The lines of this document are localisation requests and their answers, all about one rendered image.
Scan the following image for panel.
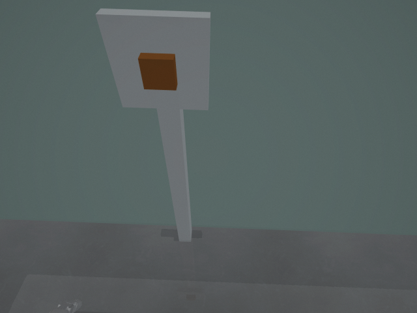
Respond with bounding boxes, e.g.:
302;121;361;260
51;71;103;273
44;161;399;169
96;8;210;242

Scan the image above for button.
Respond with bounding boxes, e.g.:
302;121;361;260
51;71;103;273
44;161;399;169
138;53;177;91

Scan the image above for robot left hand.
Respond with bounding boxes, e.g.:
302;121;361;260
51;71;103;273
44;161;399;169
49;299;82;313

